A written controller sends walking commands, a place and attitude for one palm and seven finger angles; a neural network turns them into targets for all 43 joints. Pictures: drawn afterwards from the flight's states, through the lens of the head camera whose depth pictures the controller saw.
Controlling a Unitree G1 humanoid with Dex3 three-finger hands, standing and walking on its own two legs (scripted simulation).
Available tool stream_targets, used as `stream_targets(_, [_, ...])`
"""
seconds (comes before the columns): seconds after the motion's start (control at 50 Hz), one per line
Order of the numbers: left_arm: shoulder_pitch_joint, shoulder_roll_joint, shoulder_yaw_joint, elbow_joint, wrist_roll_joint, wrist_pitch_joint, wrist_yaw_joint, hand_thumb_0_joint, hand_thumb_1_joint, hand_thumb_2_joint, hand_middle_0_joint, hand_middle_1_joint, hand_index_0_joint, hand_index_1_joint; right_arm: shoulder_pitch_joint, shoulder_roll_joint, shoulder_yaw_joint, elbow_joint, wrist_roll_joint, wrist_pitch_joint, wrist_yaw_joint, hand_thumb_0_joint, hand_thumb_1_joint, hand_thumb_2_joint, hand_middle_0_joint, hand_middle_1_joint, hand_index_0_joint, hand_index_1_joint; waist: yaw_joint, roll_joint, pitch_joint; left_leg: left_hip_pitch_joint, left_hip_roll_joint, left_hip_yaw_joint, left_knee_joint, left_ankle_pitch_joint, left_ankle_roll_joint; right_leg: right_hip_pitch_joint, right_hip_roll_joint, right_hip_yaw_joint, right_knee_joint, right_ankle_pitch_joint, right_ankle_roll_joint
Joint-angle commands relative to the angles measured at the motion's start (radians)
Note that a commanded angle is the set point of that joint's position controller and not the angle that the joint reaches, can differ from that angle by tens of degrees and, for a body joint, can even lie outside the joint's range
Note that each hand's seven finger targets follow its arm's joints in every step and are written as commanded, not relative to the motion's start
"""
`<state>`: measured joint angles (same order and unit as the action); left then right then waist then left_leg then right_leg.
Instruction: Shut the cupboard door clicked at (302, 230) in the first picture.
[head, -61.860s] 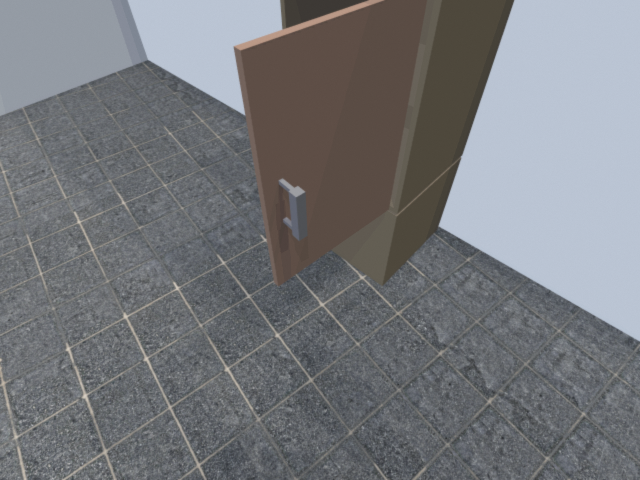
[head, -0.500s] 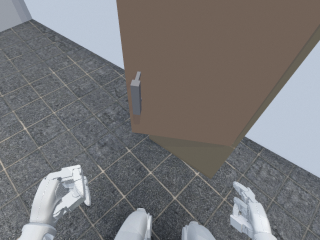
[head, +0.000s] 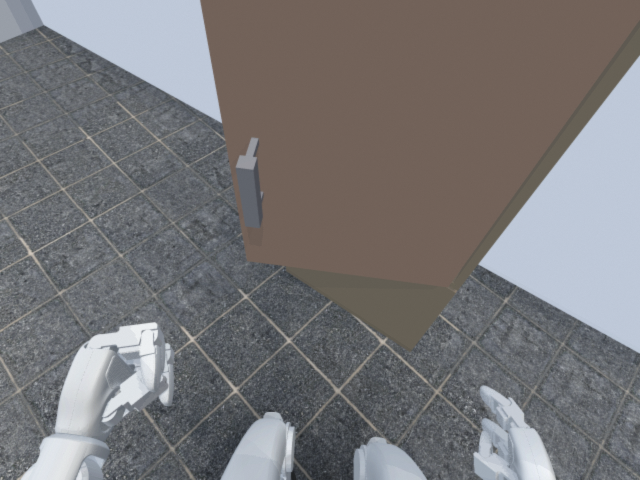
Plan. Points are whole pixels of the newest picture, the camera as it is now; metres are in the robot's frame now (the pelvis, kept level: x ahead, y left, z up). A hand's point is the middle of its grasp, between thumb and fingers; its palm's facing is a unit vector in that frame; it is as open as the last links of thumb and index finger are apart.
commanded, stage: raise the hand and make a fist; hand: left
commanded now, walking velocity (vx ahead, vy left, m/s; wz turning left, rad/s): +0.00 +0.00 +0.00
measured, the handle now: (253, 183) +0.50 +0.14 +0.04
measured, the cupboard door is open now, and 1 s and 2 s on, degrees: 28 28 28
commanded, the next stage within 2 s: bring the fist close to the handle in 0.10 s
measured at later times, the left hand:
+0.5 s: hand (208, 342) +0.27 +0.15 +0.03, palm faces -0.10 -0.99 -0.01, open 3.1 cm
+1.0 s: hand (241, 275) +0.35 +0.13 +0.04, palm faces -0.06 -1.00 -0.01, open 3.1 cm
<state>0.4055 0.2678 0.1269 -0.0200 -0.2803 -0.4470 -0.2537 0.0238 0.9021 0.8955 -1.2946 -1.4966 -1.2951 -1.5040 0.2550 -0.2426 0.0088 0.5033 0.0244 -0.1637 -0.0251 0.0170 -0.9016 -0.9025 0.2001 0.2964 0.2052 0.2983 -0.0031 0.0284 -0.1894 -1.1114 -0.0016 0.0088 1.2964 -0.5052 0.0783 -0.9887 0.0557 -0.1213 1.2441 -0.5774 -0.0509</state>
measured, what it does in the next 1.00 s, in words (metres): stands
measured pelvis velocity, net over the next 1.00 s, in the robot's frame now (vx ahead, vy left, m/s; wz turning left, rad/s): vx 0.01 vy -0.01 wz -0.01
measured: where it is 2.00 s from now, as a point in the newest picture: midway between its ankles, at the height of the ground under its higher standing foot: outside the picture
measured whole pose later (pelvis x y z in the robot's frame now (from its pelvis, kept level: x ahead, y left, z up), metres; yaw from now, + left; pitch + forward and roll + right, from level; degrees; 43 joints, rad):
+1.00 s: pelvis +0.01 -0.01 +0.00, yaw +0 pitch +20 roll -3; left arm -0.11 0.20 0.05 0.35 -0.17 -0.44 -0.10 0.02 0.90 0.90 -1.30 -1.50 -1.30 -1.50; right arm 0.23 -0.25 0.01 0.58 0.01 -0.06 0.01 0.01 -0.90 -0.90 0.20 0.30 0.20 0.30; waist -0.04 0.03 -0.18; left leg -1.12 0.00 0.03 1.27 -0.51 0.07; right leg -1.01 0.06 -0.10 1.24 -0.58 -0.06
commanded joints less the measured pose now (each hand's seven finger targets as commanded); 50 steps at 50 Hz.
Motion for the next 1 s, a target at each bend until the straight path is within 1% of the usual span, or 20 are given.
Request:
stream_targets(0.0, [-0.017, 0.089, 0.056, -0.158, -0.016, -0.097, 0.002, 0.0, 0.9, 0.9, -1.3, -1.5, -1.3, -1.5, -0.061, -0.138, -0.056, -0.142, -0.001, -0.05, 0.0, 0.0, -0.9, -0.9, 0.2, 0.3, 0.2, 0.3, 0.004, 0.066, -0.191, 0.246, 0.017, -0.13, -0.207, 0.094, -0.065, 0.025, -0.007, 0.097, -0.164, 0.108, -0.001])
stream_targets(0.06, [-0.01, 0.081, 0.031, -0.123, -0.014, -0.04, -0.033, 0.0, 0.9, 0.9, -1.3, -1.5, -1.3, -1.5, -0.059, -0.143, -0.058, -0.155, 0.01, -0.036, 0.0, 0.0, -0.9, -0.9, 0.2, 0.3, 0.2, 0.3, -0.003, 0.019, -0.193, 0.204, 0.013, -0.11, -0.194, 0.086, -0.052, 0.068, -0.013, 0.125, -0.197, 0.09, 0.007])
stream_targets(0.12, [-0.033, 0.12, 0.067, -0.168, -0.028, -0.011, -0.045, 0.0, 0.9, 0.9, -1.3, -1.5, -1.3, -1.5, -0.056, -0.14, -0.059, -0.165, 0.014, -0.029, -0.009, 0.0, -0.9, -0.9, 0.2, 0.3, 0.2, 0.3, 0.007, 0.002, -0.228, 0.196, 0.009, -0.093, -0.17, 0.138, -0.045, 0.13, -0.014, 0.156, -0.211, 0.132, 0.011])
stream_targets(0.14, [-0.042, 0.12, 0.068, -0.203, -0.031, -0.017, -0.045, 0.0, 0.9, 0.9, -1.3, -1.5, -1.3, -1.5, -0.058, -0.136, -0.057, -0.168, 0.013, -0.028, -0.011, 0.0, -0.9, -0.9, 0.2, 0.3, 0.2, 0.3, 0.007, 0.01, -0.253, 0.204, 0.009, -0.087, -0.16, 0.16, -0.044, 0.145, -0.019, 0.161, -0.206, 0.161, 0.015])
stream_targets(0.22, [-0.126, 0.146, 0.105, -0.251, -0.036, -0.071, -0.007, 0.0, 0.9, 0.9, -1.3, -1.5, -1.3, -1.5, -0.052, -0.128, -0.052, -0.147, 0.002, -0.028, -0.018, 0.0, -0.9, -0.9, 0.2, 0.3, 0.2, 0.3, 0.002, 0.04, -0.238, 0.199, 0.012, -0.088, -0.133, 0.189, -0.047, 0.12, -0.012, 0.155, -0.175, 0.202, 0.01])
stream_targets(0.26, [-0.181, 0.102, 0.056, -0.208, -0.021, -0.089, 0.006, 0.0, 0.9, 0.9, -1.3, -1.5, -1.3, -1.5, -0.056, -0.13, -0.046, -0.136, -0.003, -0.032, -0.013, 0.0, -0.9, -0.9, 0.2, 0.3, 0.2, 0.3, -0.022, 0.051, -0.193, 0.199, 0.015, -0.095, -0.132, 0.15, -0.048, 0.048, -0.01, 0.137, -0.168, 0.153, 0.007])
stream_targets(0.3, [-0.189, 0.084, 0.038, -0.132, -0.011, -0.083, 0.005, 0.0, 0.9, 0.9, -1.3, -1.5, -1.3, -1.5, -0.051, -0.137, -0.047, -0.128, -0.003, -0.032, -0.011, 0.0, -0.9, -0.9, 0.2, 0.3, 0.2, 0.3, -0.031, 0.021, -0.172, 0.173, 0.017, -0.097, -0.125, 0.106, -0.046, 0.024, -0.011, 0.143, -0.18, 0.099, 0.01])
stream_targets(0.38, [-0.239, 0.068, -0.015, -0.095, 0.005, -0.022, -0.021, 0.0, 0.9, 0.9, -1.3, -1.5, -1.3, -1.5, -0.039, -0.151, -0.048, -0.141, 0.008, -0.022, -0.008, 0.0, -0.9, -0.9, 0.2, 0.3, 0.2, 0.3, -0.026, 0.024, -0.233, 0.189, 0.014, -0.092, -0.136, 0.114, -0.039, 0.06, -0.018, 0.157, -0.194, 0.11, 0.015])
stream_targets(0.46, [-0.315, 0.118, 0.029, -0.142, 0.01, 0.021, 0.006, 0.0, 0.9, 0.9, -1.3, -1.5, -1.3, -1.5, -0.036, -0.151, -0.047, -0.148, 0.008, -0.009, -0.008, 0.0, -0.9, -0.9, 0.2, 0.3, 0.2, 0.3, -0.005, 0.034, -0.309, 0.249, 0.014, -0.094, -0.164, 0.173, -0.04, 0.115, -0.017, 0.142, -0.187, 0.188, 0.014])
stream_targets(0.52, [-0.373, 0.12, 0.048, -0.144, 0.019, 0.012, 0.063, 0.0, 0.9, 0.9, -1.3, -1.5, -1.3, -1.5, -0.035, -0.146, -0.045, -0.135, 0.001, -0.002, -0.006, 0.0, -0.9, -0.9, 0.2, 0.3, 0.2, 0.3, -0.006, 0.039, -0.31, 0.279, 0.016, -0.1, -0.175, 0.2, -0.042, 0.106, -0.01, 0.124, -0.177, 0.22, 0.011])
stream_targets(0.54, [-0.364, 0.1, 0.04, -0.118, 0.026, 0.009, 0.079, 0.0, 0.9, 0.9, -1.3, -1.5, -1.3, -1.5, -0.036, -0.14, -0.042, -0.133, -0.001, 0.002, -0.001, 0.0, -0.9, -0.9, 0.2, 0.3, 0.2, 0.3, -0.003, 0.043, -0.299, 0.28, 0.015, -0.098, -0.183, 0.196, -0.045, 0.104, -0.012, 0.116, -0.176, 0.216, 0.01])
stream_targets(0.58, [-0.378, 0.088, 0.043, -0.053, 0.033, 0.0, 0.103, 0.0, 0.9, 0.9, -1.3, -1.5, -1.3, -1.5, -0.033, -0.138, -0.042, -0.116, -0.005, 0.011, 0.005, 0.0, -0.9, -0.9, 0.2, 0.3, 0.2, 0.3, -0.012, 0.014, -0.275, 0.253, 0.014, -0.091, -0.176, 0.188, -0.045, 0.106, -0.013, 0.123, -0.182, 0.217, 0.014])
stream_targets(0.62, [-0.37, 0.09, 0.051, 0.011, 0.044, -0.002, 0.11, 0.0, 0.9, 0.9, -1.3, -1.5, -1.3, -1.5, -0.024, -0.143, -0.046, -0.108, -0.006, 0.02, 0.01, 0.0, -0.9, -0.9, 0.2, 0.3, 0.2, 0.3, -0.007, -0.001, -0.271, 0.233, 0.013, -0.087, -0.177, 0.199, -0.045, 0.123, -0.014, 0.126, -0.181, 0.231, 0.012])
stream_targets(0.66, [-0.397, 0.041, -0.013, 0.052, 0.058, 0.001, 0.098, 0.0, 0.9, 0.9, -1.3, -1.5, -1.3, -1.5, -0.023, -0.144, -0.046, -0.109, -0.004, 0.03, 0.016, 0.0, -0.9, -0.9, 0.2, 0.3, 0.2, 0.3, -0.025, -0.009, -0.26, 0.241, 0.013, -0.081, -0.181, 0.196, -0.043, 0.111, -0.019, 0.125, -0.186, 0.243, 0.018])
stream_targets(0.72, [-0.502, 0.028, -0.057, 0.064, 0.067, 0.001, 0.08, 0.0, 0.9, 0.9, -1.3, -1.5, -1.3, -1.5, -0.01, -0.154, -0.05, -0.102, -0.001, 0.038, 0.014, 0.0, -0.9, -0.9, 0.2, 0.3, 0.2, 0.3, -0.047, 0.009, -0.253, 0.282, 0.017, -0.094, -0.193, 0.193, -0.042, 0.077, -0.017, 0.118, -0.195, 0.238, 0.016])
stream_targets(0.76, [-0.578, 0.045, -0.046, 0.073, 0.07, -0.009, 0.083, 0.0, 0.9, 0.9, -1.3, -1.5, -1.3, -1.5, -0.011, -0.157, -0.051, -0.093, -0.001, 0.043, 0.01, 0.0, -0.9, -0.9, 0.2, 0.3, 0.2, 0.3, -0.053, 0.011, -0.256, 0.294, 0.018, -0.097, -0.198, 0.18, -0.044, 0.07, -0.019, 0.117, -0.202, 0.221, 0.015])
stream_targets(0.82, [-0.673, 0.064, -0.02, 0.044, 0.068, -0.046, 0.111, 0.0, 0.9, 0.9, -1.3, -1.5, -1.3, -1.5, -0.009, -0.159, -0.055, -0.076, -0.007, 0.039, 0.006, 0.0, -0.9, -0.9, 0.2, 0.3, 0.2, 0.3, -0.047, 0.048, -0.315, 0.358, 0.022, -0.113, -0.2, 0.205, -0.05, 0.042, -0.016, 0.106, -0.184, 0.222, 0.009])
stream_targets(0.86, [-0.697, 0.043, -0.027, 0.06, 0.075, -0.07, 0.134, 0.0, 0.9, 0.9, -1.3, -1.5, -1.3, -1.5, -0.01, -0.155, -0.056, -0.062, -0.011, 0.039, 0.013, 0.0, -0.9, -0.9, 0.2, 0.3, 0.2, 0.3, -0.039, 0.072, -0.353, 0.416, 0.025, -0.124, -0.207, 0.248, -0.06, 0.024, -0.018, 0.093, -0.168, 0.243, 0.006])
stream_targets(0.9, [-0.713, 0.051, -0.01, 0.125, 0.086, -0.074, 0.156, 0.0, 0.9, 0.9, -1.3, -1.5, -1.3, -1.5, -0.01, -0.157, -0.057, -0.049, -0.015, 0.048, 0.019, 0.0, -0.9, -0.9, 0.2, 0.3, 0.2, 0.3, -0.039, 0.05, -0.344, 0.398, 0.025, -0.122, -0.206, 0.234, -0.062, 0.019, -0.017, 0.094, -0.168, 0.235, 0.009])
stream_targets(0.98, [-0.757, 0.029, -0.036, 0.277, 0.121, -0.043, 0.169, 0.0, 0.9, 0.9, -1.3, -1.5, -1.3, -1.5, 0.002, -0.161, -0.057, -0.041, -0.014, 0.076, 0.031, 0.0, -0.9, -0.9, 0.2, 0.3, 0.2, 0.3, -0.051, 0.017, -0.299, 0.361, 0.023, -0.112, -0.214, 0.199, -0.059, 0.016, -0.018, 0.098, -0.183, 0.223, 0.012])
